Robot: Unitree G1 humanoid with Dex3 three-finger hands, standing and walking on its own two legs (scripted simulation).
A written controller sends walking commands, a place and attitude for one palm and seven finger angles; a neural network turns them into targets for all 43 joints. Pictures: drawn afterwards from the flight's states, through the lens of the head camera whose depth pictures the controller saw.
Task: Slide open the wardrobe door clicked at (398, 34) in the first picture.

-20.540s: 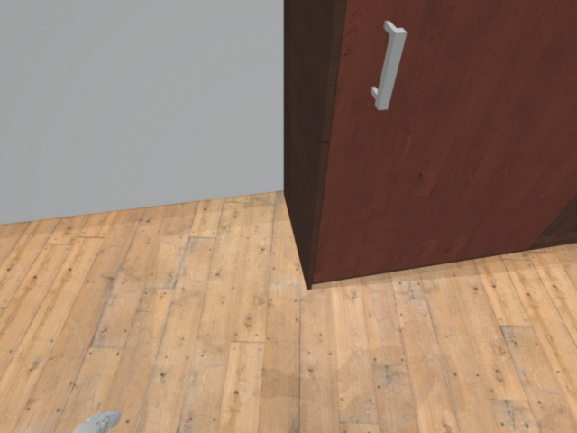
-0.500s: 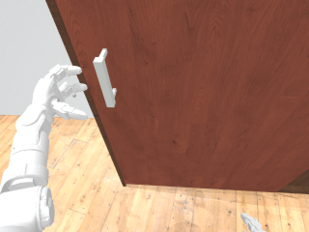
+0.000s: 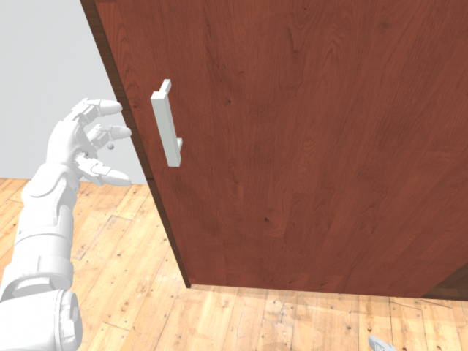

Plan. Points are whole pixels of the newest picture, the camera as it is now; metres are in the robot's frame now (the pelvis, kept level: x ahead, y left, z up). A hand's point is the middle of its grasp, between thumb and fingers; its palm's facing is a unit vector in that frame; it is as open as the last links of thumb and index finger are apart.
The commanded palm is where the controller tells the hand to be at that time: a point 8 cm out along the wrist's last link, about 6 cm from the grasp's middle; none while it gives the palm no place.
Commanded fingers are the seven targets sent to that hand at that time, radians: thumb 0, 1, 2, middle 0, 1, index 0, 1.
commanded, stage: move the hooked fingers beside the handle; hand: left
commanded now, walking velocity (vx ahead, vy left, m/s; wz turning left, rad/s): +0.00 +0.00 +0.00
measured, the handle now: (170, 124) +0.47 +0.13 +0.15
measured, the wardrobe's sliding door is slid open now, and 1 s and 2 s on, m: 0.00 0.00 0.00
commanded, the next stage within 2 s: feel for the door with the fingertips in 1.56 s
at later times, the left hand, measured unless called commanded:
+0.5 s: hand (125, 149) +0.41 +0.20 +0.15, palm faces -0.03 -1.00 -0.02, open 14.0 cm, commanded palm +0.39 +0.25 +0.16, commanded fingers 0.00 -0.50 0.30 -0.30 -1.20 -0.30 -1.20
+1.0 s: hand (124, 144) +0.41 +0.19 +0.16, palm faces -0.01 -1.00 -0.02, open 14.0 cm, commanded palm +0.39 +0.25 +0.16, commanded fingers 0.00 -0.50 0.30 -0.30 -1.20 -0.30 -1.20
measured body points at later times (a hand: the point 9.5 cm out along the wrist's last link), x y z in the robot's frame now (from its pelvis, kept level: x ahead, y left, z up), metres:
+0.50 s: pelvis +0.00 +0.00 +0.00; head +0.02 -0.02 +0.45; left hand +0.41 +0.25 +0.15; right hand +0.10 -0.26 -0.11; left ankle -0.01 +0.11 -0.73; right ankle +0.00 -0.12 -0.73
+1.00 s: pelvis +0.00 -0.01 +0.00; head +0.01 -0.02 +0.45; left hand +0.40 +0.25 +0.17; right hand +0.12 -0.26 -0.10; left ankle -0.01 +0.11 -0.73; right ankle +0.00 -0.12 -0.73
